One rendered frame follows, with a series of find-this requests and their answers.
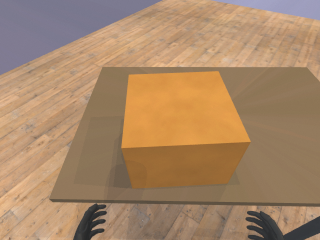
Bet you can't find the table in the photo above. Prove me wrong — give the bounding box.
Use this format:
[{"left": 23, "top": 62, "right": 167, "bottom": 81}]
[{"left": 49, "top": 67, "right": 320, "bottom": 240}]

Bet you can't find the robot right hand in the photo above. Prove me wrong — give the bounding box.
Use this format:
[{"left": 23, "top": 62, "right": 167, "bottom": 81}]
[{"left": 245, "top": 211, "right": 286, "bottom": 240}]

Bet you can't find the carton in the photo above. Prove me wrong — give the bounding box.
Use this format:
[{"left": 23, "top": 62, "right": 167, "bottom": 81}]
[{"left": 121, "top": 71, "right": 251, "bottom": 189}]

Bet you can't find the robot left hand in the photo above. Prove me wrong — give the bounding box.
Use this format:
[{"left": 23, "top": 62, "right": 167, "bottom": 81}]
[{"left": 73, "top": 203, "right": 107, "bottom": 240}]

